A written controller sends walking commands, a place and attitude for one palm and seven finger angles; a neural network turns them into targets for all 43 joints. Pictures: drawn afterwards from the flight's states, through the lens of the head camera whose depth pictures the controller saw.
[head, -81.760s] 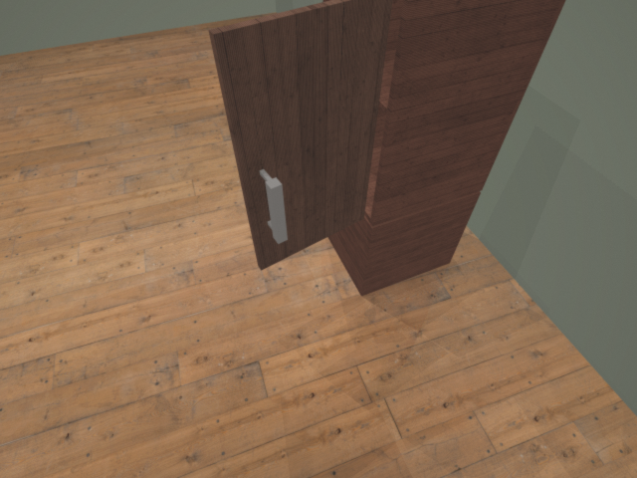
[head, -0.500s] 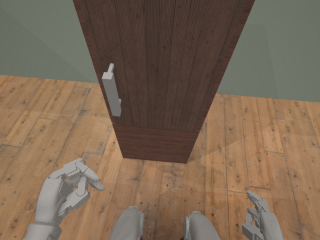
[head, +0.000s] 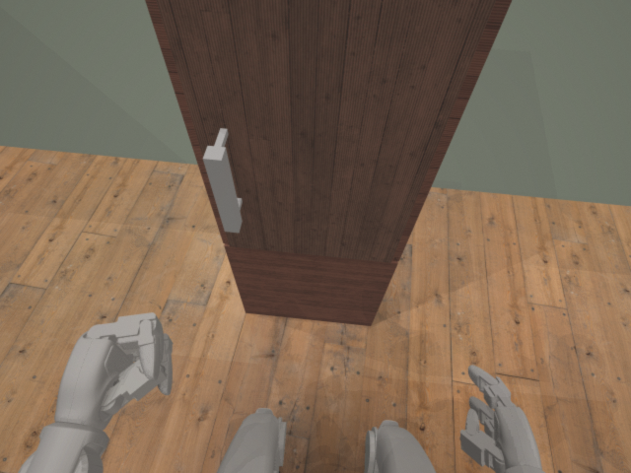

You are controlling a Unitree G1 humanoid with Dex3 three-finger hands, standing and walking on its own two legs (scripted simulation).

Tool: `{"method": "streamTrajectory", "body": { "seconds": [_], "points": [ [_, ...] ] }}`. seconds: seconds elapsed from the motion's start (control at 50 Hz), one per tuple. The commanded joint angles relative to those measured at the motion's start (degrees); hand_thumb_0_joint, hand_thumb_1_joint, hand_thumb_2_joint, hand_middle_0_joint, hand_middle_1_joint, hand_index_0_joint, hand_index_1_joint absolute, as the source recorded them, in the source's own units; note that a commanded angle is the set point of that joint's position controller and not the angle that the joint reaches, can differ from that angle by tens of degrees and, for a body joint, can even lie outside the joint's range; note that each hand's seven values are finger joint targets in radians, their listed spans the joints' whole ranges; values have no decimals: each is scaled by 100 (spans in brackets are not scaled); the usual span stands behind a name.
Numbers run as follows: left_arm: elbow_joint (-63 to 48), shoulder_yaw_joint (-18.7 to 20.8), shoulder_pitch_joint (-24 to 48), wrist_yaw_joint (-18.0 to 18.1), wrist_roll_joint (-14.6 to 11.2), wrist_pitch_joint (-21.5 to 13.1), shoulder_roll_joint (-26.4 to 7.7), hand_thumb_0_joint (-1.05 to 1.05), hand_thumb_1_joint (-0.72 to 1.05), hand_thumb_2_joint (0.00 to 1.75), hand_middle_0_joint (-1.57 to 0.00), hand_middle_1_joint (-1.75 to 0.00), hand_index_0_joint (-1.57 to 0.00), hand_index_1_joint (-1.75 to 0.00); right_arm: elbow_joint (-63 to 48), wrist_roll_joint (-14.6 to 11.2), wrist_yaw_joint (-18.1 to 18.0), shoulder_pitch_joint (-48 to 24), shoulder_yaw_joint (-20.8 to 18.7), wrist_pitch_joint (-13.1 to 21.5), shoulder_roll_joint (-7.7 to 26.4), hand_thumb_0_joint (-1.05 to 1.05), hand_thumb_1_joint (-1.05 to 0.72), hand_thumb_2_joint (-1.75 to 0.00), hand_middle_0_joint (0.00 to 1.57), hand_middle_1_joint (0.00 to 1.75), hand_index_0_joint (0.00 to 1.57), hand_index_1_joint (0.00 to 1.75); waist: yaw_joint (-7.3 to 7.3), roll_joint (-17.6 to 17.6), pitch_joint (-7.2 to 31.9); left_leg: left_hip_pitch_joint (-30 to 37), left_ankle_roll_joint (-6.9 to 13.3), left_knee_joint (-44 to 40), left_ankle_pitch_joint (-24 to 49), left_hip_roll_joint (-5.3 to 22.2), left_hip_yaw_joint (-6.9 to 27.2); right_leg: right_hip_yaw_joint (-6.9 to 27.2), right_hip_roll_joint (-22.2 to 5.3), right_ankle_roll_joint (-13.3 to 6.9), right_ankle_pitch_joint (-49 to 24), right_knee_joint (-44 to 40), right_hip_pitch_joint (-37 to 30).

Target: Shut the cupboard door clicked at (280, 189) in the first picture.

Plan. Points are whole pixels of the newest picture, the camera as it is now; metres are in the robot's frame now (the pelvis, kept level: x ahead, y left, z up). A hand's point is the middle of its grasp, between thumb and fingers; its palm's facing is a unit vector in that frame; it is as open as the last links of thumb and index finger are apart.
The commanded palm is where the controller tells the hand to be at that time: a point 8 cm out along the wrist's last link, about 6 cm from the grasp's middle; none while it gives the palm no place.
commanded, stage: raise the hand and make a fist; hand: left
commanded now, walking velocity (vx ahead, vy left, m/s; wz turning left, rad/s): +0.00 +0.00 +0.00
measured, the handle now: (228, 183) +0.51 +0.18 +0.01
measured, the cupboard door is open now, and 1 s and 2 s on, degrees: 0 0 0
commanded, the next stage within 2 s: bring the fist close to the handle in 0.40 s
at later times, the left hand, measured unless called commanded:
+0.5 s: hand (167, 373) +0.22 +0.18 +0.05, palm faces -0.03 -1.00 -0.04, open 3.1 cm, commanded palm +0.20 +0.23 +0.05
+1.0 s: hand (207, 303) +0.30 +0.16 +0.03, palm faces -0.05 -1.00 -0.03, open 3.1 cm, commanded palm +0.30 +0.21 +0.04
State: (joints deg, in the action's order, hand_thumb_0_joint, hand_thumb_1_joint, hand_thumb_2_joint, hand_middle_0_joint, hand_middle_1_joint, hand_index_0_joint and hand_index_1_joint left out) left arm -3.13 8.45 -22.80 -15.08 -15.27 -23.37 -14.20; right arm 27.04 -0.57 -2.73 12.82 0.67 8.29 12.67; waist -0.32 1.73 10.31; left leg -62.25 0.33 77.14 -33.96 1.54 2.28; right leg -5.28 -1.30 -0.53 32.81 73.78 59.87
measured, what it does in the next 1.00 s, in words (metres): stands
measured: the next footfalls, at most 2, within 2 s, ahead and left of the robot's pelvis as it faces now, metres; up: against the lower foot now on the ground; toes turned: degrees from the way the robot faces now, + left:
none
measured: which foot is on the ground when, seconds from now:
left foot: down 0.00-1.00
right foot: down 0.00-1.00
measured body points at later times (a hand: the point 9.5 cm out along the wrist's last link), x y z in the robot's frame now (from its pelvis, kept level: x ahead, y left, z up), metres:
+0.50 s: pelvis +0.00 -0.01 +0.00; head +0.07 +0.00 +0.44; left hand +0.21 +0.23 +0.05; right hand +0.18 -0.24 -0.08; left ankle +0.03 +0.11 -0.61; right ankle +0.03 -0.12 -0.61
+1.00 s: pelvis +0.00 +0.00 +0.00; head +0.09 +0.01 +0.44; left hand +0.30 +0.21 +0.04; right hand +0.16 -0.25 -0.09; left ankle +0.03 +0.11 -0.61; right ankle +0.03 -0.12 -0.61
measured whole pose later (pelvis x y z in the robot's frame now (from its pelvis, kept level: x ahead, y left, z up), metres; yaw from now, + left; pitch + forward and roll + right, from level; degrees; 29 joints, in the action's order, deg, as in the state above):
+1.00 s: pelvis +0.00 +0.00 +0.00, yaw +0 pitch +21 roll -2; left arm 12.6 6.6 -1.7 -10.0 -11.6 -22.3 -12.8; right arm 30.1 -0.2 -2.0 13.5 0.7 6.4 13.7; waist 1.8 1.6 10.3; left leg -64.4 0.3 76.8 -33.1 1.4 1.4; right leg -4.3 -1.4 -0.5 32.2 74.3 62.7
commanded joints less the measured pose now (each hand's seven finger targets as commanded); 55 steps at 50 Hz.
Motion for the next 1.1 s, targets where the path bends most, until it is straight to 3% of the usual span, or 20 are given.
{"method": "streamTrajectory", "body": {
  "seconds": [0.0, 0.18, 0.48, 0.54, 0.64, 0.66, 0.7, 0.72, 0.78, 0.9, 1.0, 1.06, 1.08],
  "points": [
    [-1056, 479, 99, -66, -181, -346, -611, 0, 90, 90, -130, -150, -130, -150, -843, -23, -74, -105, -391, 335, 830, 0, -90, -90, 20, 30, 20, 30, 24, 77, 1386, 1024, 39, -1271, 1488, -188, 46, 202, 243, -121, -1157, -1035, -1049],
    [-989, 446, 91, -7, -179, -429, -588, 0, 90, 90, -130, -150, -130, -150, -865, -44, -87, -116, -410, 329, 831, 0, -90, -90, 20, 30, 20, 30, 30, -38, 1232, 833, 62, -1253, 1261, -192, -11, 320, 215, -111, -827, -1151, -1076],
    [-1030, 429, 178, -51, -185, -469, -619, 0, 90, 90, -130, -150, -130, -150, -880, -47, -96, -126, -388, 298, 828, 0, -90, -90, 20, 30, 20, 30, 65, 95, 1230, 801, 79, -1205, 1119, -198, -24, 396, 213, -110, -647, -1209, -1029],
    [-909, 253, 945, -16, -113, -501, -558, 0, 90, 90, -130, -150, -130, -150, -792, -18, -119, -96, -338, 339, 879, 0, -90, -90, 20, 30, 20, 30, 231, 97, 1088, 705, 94, -1101, 970, -192, 29, 359, 228, -106, -527, -1125, -708],
    [-649, 141, 1296, 14, -48, -439, -494, 0, 90, 90, -130, -150, -130, -150, -720, -7, -100, -47, -342, 397, 925, 0, -90, -90, 20, 30, 20, 30, 175, 185, 1410, 852, 86, -1123, 1109, -189, 61, 274, 220, -130, -752, -989, -688],
    [-598, 170, 1411, 47, -23, -392, -533, 0, 90, 90, -130, -150, -130, -150, -706, -7, -90, -16, -345, 372, 935, 0, -90, -90, 20, 30, 20, 30, 186, 50, 1477, 841, 92, -1130, 1161, -189, 68, 267, 218, -123, -819, -982, -761],
    [-590, 99, 1705, 108, 56, -312, -510, 0, 90, 90, -130, -150, -130, -150, -689, -1, -70, -40, -342, 347, 930, 0, -90, -90, 20, 30, 20, 30, 173, 198, 1580, 909, 96, -1138, 1256, -195, 47, 286, 199, -125, -942, -973, -788],
    [-484, 243, 1599, 169, 67, -246, -625, 0, 90, 90, -130, -150, -130, -150, -694, 7, -64, 4, -338, 320, 945, 0, -90, -90, 20, 30, 20, 30, 112, 143, 1626, 899, 91, -1182, 1316, -187, 73, 248, 224, -142, -968, -943, -848],
    [-354, 92, 1971, 313, 151, -167, -436, 0, 90, 90, -130, -150, -130, -150, -663, 10, -16, -25, -340, 248, 913, 0, -90, -90, 20, 30, 20, 30, 139, 171, 1695, 1008, 80, -1218, 1382, -191, 44, 241, 195, -119, -1097, -960, -859],
    [392, 200, 2733, 526, 283, -206, -489, 0, 90, 90, -130, -150, -130, -150, -506, 25, 19, 27, -334, 106, 919, 0, -90, -90, 20, 30, 20, 30, 212, -84, 1595, 831, 77, -1217, 1286, -181, 10, 285, 182, -105, -1049, -1031, -923],
    [731, -42, 3578, 532, 367, -394, -326, 0, 90, 90, -130, -150, -130, -150, -342, 38, 40, 72, -356, 66, 948, 0, -90, -90, 20, 30, 20, 30, 307, 169, 1802, 1096, 65, -1210, 1419, -164, 19, 273, 163, -119, -1213, -977, -721],
    [1057, -26, 3756, 574, 415, -420, -321, 0, 90, 90, -130, -150, -130, -150, -276, 46, 55, 149, -384, 26, 972, 0, -90, -90, 20, 30, 20, 30, 291, 118, 1895, 1194, 47, -1221, 1641, -149, 43, 241, 153, -134, -1423, -920, -726],
    [1160, -88, 3983, 602, 446, -424, -285, 0, 90, 90, -130, -150, -130, -150, -245, 46, 64, 160, -380, -5, 983, 0, -90, -90, 20, 30, 20, 30, 344, 51, 1901, 1207, 48, -1231, 1602, -140, 62, 225, 154, -124, -1381, -922, -667]
  ]
}}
